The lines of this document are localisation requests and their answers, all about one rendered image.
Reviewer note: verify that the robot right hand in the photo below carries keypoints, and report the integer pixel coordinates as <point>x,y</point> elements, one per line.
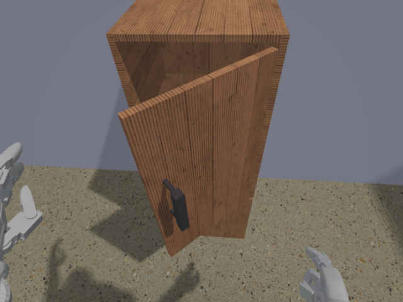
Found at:
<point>328,284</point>

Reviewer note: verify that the handle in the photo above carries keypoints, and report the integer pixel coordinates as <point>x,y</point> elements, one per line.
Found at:
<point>179,210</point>

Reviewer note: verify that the robot left hand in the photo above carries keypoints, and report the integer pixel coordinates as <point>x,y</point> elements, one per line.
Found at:
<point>24,222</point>

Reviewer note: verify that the cupboard door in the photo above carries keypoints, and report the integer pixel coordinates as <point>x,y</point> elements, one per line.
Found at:
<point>204,138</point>

